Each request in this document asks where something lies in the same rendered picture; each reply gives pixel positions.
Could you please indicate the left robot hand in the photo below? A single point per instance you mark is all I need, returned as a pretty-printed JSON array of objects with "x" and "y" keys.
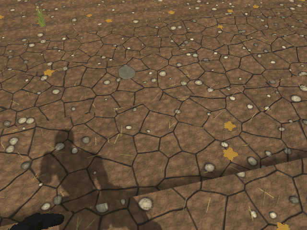
[{"x": 39, "y": 221}]

